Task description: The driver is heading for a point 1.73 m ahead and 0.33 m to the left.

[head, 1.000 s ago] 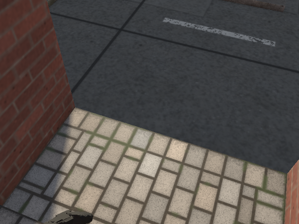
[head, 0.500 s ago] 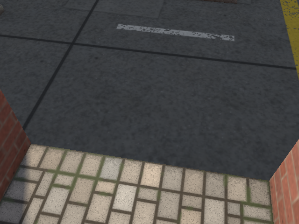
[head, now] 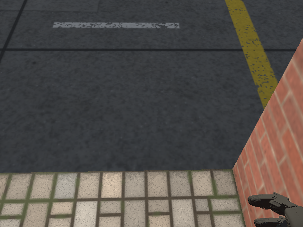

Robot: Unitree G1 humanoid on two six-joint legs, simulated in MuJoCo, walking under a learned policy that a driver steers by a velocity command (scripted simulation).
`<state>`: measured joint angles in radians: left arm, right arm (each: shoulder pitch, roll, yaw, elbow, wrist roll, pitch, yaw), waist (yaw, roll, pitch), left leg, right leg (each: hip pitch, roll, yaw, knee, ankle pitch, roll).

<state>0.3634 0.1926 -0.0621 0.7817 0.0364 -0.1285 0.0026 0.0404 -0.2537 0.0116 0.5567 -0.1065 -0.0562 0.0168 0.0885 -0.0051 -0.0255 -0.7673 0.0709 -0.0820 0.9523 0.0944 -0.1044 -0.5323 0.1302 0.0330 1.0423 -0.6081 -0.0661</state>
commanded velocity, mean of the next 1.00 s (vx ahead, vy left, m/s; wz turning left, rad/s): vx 0.15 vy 0.00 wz -0.12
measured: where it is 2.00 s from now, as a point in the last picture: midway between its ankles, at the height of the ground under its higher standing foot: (155, 164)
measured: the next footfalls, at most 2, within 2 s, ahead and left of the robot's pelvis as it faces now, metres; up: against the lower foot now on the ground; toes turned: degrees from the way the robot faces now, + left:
left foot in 0.14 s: +0.18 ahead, +0.15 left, -0.18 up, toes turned +0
right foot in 0.46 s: +0.18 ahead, -0.09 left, -0.18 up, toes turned -9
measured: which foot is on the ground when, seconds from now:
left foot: up 0.00-0.12, down 0.14-1.00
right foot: down 0.00-0.18, up 0.20-0.44, down 0.46-0.74, up 0.76-1.00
